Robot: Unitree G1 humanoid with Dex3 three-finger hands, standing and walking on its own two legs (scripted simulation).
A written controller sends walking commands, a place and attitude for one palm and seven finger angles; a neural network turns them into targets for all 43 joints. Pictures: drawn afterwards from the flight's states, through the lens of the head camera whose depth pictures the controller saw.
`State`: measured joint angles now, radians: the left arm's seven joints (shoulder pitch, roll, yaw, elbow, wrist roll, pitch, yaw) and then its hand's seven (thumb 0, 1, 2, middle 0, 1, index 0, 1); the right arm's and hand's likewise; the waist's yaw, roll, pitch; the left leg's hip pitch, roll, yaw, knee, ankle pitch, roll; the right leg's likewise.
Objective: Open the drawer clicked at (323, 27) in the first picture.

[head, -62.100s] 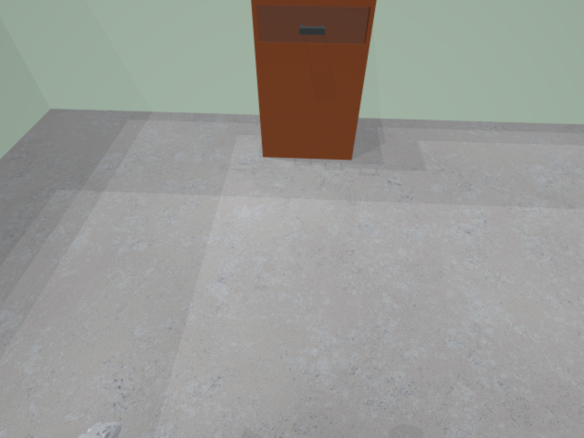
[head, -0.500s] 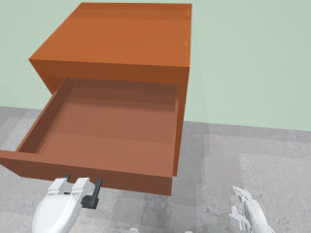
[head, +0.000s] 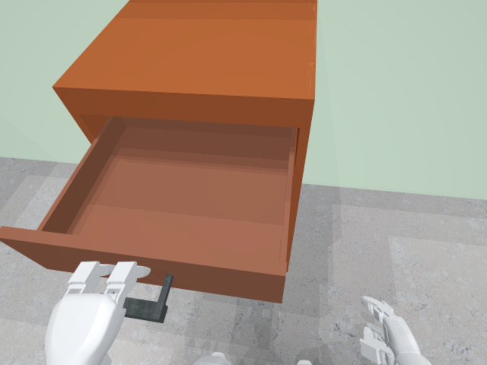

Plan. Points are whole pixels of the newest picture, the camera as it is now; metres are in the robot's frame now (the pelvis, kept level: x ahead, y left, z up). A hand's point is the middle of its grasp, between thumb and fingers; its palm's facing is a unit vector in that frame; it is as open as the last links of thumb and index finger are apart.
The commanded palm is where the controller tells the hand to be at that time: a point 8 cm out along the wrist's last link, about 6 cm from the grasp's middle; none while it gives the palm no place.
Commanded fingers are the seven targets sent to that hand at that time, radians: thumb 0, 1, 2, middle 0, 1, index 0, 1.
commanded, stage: open the thumb to release the handle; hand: left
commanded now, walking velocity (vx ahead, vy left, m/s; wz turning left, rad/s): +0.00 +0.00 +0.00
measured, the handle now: (136, 292) +0.23 +0.20 +0.00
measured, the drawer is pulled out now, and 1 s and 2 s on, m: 0.29 0.24 0.24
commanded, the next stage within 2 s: lift the hand off the handle in 0.52 s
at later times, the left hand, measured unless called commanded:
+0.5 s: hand (120, 330) +0.17 +0.21 -0.01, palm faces -0.03 -0.11 -0.99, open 16.2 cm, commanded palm +0.16 +0.21 +0.05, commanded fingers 0.00 -0.50 0.30 -0.15 -0.30 -0.15 -0.30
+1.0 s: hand (124, 314) +0.20 +0.21 -0.01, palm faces +0.00 -0.12 -0.99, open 16.2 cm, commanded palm +0.18 +0.21 +0.06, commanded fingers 0.00 -0.50 0.30 -0.15 -0.30 -0.15 -0.30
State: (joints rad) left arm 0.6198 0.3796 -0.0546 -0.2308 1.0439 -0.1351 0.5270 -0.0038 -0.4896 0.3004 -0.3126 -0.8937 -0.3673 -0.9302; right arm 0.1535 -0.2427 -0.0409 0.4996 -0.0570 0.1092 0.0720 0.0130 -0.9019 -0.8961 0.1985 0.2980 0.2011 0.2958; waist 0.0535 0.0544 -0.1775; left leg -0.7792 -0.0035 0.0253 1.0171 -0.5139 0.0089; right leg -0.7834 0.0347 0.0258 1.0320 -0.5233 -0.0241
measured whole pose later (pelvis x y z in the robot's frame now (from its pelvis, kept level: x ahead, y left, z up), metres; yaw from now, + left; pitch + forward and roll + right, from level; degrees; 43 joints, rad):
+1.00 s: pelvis -0.02 +0.00 +0.00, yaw +1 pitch +14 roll +0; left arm 0.37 0.35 -0.11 0.03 1.08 -0.07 0.49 0.00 -0.49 0.30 -0.17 -0.30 -0.17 -0.30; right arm 0.17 -0.22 -0.02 0.53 -0.04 0.12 0.01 0.01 -0.90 -0.90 0.20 0.30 0.20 0.30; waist 0.04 0.04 -0.16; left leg -0.76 0.00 0.00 1.00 -0.48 0.01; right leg -0.75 0.04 0.00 0.99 -0.48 -0.03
